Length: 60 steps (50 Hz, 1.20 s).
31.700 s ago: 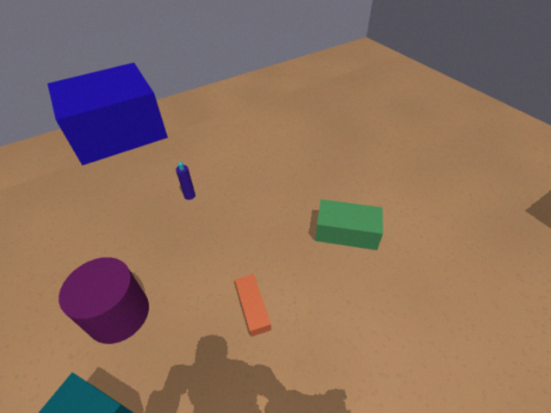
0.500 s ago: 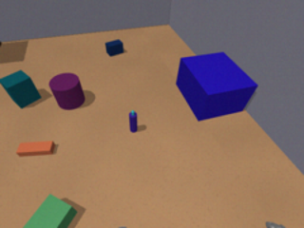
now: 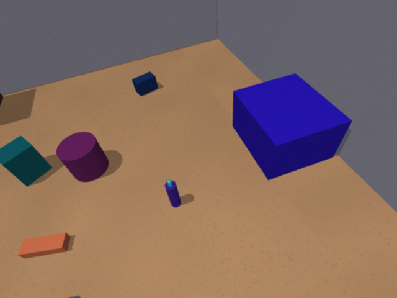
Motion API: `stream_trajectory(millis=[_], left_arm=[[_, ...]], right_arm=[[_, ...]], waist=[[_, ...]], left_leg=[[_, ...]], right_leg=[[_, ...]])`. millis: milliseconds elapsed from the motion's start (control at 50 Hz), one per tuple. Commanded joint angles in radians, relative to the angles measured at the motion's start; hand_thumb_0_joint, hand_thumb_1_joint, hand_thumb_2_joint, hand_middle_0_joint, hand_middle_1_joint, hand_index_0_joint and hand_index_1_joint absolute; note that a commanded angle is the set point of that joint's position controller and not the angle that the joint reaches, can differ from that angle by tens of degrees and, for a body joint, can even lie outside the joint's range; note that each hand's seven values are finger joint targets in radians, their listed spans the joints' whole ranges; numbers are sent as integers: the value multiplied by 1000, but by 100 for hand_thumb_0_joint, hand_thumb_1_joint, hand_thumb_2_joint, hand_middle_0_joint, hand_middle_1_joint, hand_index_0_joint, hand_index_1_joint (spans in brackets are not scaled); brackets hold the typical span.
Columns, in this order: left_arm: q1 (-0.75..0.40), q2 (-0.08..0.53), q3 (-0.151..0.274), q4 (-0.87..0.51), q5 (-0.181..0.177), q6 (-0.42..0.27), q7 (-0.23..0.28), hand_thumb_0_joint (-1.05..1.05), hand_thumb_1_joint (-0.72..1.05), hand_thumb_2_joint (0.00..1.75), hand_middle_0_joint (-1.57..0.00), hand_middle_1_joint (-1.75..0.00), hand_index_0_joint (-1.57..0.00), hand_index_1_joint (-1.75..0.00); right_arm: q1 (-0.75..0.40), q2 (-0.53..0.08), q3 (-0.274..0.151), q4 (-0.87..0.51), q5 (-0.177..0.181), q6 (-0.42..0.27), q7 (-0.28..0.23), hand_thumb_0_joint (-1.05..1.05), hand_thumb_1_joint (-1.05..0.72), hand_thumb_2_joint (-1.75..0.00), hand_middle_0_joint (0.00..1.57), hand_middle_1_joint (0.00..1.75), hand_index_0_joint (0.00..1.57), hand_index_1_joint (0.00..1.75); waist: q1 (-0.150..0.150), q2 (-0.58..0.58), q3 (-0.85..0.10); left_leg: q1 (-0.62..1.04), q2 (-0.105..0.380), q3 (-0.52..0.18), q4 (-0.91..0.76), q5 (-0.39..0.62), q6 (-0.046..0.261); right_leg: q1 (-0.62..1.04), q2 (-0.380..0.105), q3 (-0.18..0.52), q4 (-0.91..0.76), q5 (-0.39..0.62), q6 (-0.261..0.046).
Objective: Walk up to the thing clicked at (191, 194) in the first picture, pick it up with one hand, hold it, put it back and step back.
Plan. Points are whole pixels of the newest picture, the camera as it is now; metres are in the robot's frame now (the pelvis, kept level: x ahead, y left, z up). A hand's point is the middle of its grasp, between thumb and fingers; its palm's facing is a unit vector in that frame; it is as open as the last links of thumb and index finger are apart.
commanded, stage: walk up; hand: left
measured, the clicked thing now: (172, 192) +0.75 +0.23 -0.65
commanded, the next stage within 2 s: none
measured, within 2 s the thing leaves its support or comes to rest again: neither
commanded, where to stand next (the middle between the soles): +0.41 +0.02 m, yaw +1 degrees
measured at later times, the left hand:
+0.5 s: hand (95, 275) +0.22 +0.30 -0.15, palm faces -0.06 -0.94 -0.33, open 7.4 cm
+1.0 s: hand (112, 220) +0.35 +0.28 -0.13, palm faces -0.01 -0.90 -0.43, open 7.4 cm
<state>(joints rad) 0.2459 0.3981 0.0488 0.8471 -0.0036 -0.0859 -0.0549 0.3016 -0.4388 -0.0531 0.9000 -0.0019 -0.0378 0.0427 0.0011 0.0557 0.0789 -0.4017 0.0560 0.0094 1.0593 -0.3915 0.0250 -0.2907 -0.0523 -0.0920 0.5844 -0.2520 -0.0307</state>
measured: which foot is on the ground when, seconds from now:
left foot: up 0.00-0.24, down 0.26-0.68, up 0.70-1.00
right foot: down 0.00-0.28, up 0.30-0.64, down 0.66-1.00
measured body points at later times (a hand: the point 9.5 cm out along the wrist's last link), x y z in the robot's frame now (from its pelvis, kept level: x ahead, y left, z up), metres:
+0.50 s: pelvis +0.18 +0.02 +0.00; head +0.19 +0.04 +0.45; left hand +0.22 +0.34 -0.12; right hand +0.26 -0.30 -0.09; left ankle +0.21 +0.13 -0.73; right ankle +0.23 -0.12 -0.69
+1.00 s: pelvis +0.32 +0.00 +0.00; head +0.35 -0.02 +0.44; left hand +0.35 +0.33 -0.10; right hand +0.42 -0.32 -0.13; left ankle +0.42 +0.14 -0.71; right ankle +0.32 -0.13 -0.73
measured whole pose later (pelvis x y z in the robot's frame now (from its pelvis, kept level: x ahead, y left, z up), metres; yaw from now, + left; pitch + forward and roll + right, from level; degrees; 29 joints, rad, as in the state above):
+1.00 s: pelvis +0.32 +0.00 +0.00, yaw +1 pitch -3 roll +0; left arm 0.32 0.41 0.02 0.86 0.01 -0.07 -0.01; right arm 0.20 -0.41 -0.05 0.88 -0.01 -0.01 0.04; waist 0.04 0.04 0.12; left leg -0.44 0.06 0.02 0.71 -0.21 0.00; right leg -0.23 -0.06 -0.08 0.61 -0.33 0.01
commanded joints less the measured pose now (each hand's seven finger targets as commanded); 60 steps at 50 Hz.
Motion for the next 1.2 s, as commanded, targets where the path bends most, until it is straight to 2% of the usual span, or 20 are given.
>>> stream_trajectory(millis=[0,140,220,240,260,280,340,380,540,620,640,660,680,800,920,1000,1020,1040,1100,1180], left_arm=[[72,285,83,-58,4,-17,21,0,90,90,-20,-30,-20,-30],[93,292,80,-82,11,-14,14,0,90,90,-20,-30,-20,-30],[61,259,55,-101,13,-3,17,0,90,90,-20,-30,-20,-30],[94,203,34,-105,6,-2,19,0,90,90,-20,-30,-20,-30],[127,158,28,-108,-1,4,19,0,90,90,-20,-30,-20,-30],[105,269,52,-80,6,14,38,0,90,90,-20,-30,-20,-30],[127,255,48,-29,-1,18,31,0,90,90,-20,-30,-20,-30],[187,241,49,0,2,24,19,0,90,90,-20,-30,-20,-30],[65,216,64,-19,19,15,-9,0,90,90,-20,-30,-20,-30],[192,233,81,32,24,-5,8,0,90,90,-20,-30,-20,-30],[249,274,98,36,27,-15,20,0,90,90,-20,-30,-20,-30],[287,361,117,21,30,-28,34,0,90,90,-20,-30,-20,-30],[246,388,110,2,15,-26,34,0,90,90,-20,-30,-20,-30],[130,293,77,-37,0,-31,52,0,90,90,-20,-30,-20,-30],[67,265,44,-49,12,-11,69,0,90,90,-20,-30,-20,-30],[16,208,13,-49,-6,21,73,0,90,90,-20,-30,-20,-30],[52,155,-4,-49,-12,31,71,0,90,90,-20,-30,-20,-30],[95,173,-2,-23,-25,51,78,0,90,90,-20,-30,-20,-30],[74,254,30,23,12,49,75,0,90,90,-20,-30,-20,-30],[120,218,35,79,20,37,60,0,90,90,-20,-30,-20,-30]], right_arm=[[42,-176,-54,-71,-8,-34,7,0,-90,-90,20,30,20,30],[-87,-137,-56,-107,-15,-47,22,0,-90,-90,20,30,20,30],[50,-180,-81,-60,-16,-60,11,0,-90,-90,20,30,20,30],[154,-247,-104,-43,-28,-67,0,0,-90,-90,20,30,20,30],[188,-329,-122,-72,-29,-71,-10,0,-90,-90,20,30,20,30],[151,-341,-128,-83,5,-64,-11,0,-90,-90,20,30,20,30],[33,-238,-85,-109,7,-63,-21,0,-90,-90,20,30,20,30],[-13,-227,-76,-118,6,-66,-18,0,-90,-90,20,30,20,30],[-25,-256,-83,-148,-8,-59,-2,0,-90,-90,20,30,20,30],[-61,-205,-63,-163,-7,-35,3,0,-90,-90,20,30,20,30],[-25,-147,-41,-163,-8,-32,2,0,-90,-90,20,30,20,30],[-4,-77,-14,-181,-8,-32,3,0,-90,-90,20,30,20,30],[-31,-165,-40,-168,-12,-20,-12,0,-90,-90,20,30,20,30],[41,-176,-54,-79,-4,-6,-1,0,-90,-90,20,30,20,30],[-64,-110,-38,-76,-1,8,-8,0,-90,-90,20,30,20,30],[4,-158,-52,-17,-10,-9,-31,0,-90,-90,20,30,20,30],[-4,-228,-65,-25,-20,-13,-38,0,-90,-90,20,30,20,30],[-68,-251,-56,-53,0,-14,-40,0,-90,-90,20,30,20,30],[-66,-287,-79,-38,-10,-4,-34,0,-90,-90,20,30,20,30],[-152,-242,-63,-54,-23,7,-26,0,-90,-90,20,30,20,30]], waist=[[26,-221,-37],[54,-185,-31],[-54,-51,-94],[-100,136,-161],[-97,251,-172],[-98,115,-157],[-26,44,-22],[3,108,-30],[-16,103,7],[66,-17,-61],[100,-178,-90],[104,-391,-77],[99,-282,-41],[23,-207,-41],[26,-225,-62],[-33,-65,-119],[-21,122,-152],[1,121,-170],[-19,134,-129],[1,159,-82]], left_leg=[[-151,49,-15,-141,66,-22],[-27,14,59,-423,209,-15],[336,-41,78,-536,184,27],[484,83,-127,-633,33,84],[586,336,-597,-785,-118,172],[497,400,-662,-803,-136,263],[286,260,-310,-797,58,175],[205,223,-181,-807,104,175],[94,204,-110,-807,-60,191],[-24,128,-27,-541,-68,127],[-114,64,39,-318,-46,92],[-287,-61,92,-12,-131,28],[-325,-44,-22,63,-170,16],[-172,20,-66,-58,35,-15],[55,-10,33,-326,182,-22],[301,-9,14,-541,398,17],[335,180,-238,-608,458,69],[258,312,-429,-688,366,195],[242,260,-426,-743,-144,221],[110,212,-299,-728,-152,186]], right_leg=[[127,-221,234,-308,107,-208],[102,-204,152,-256,119,-178],[-60,-153,75,5,185,-119],[-176,-69,4,299,145,-69],[-411,85,27,495,-240,-14],[-401,25,131,594,-299,-28],[-328,-40,192,532,-140,-20],[-239,-51,134,447,-101,4],[-100,-46,52,105,12,23],[195,28,7,-13,29,10],[317,-25,119,-127,-114,-18],[362,-277,551,-297,-250,-103],[271,-397,739,-363,-281,-210],[171,-234,270,-247,285,-174],[23,-183,96,-118,597,-152],[-111,-119,68,104,225,-68],[-185,-26,32,236,-30,-15],[-136,38,61,301,-327,7],[-217,-7,107,374,-355,-7],[-103,7,71,200,-259,2]])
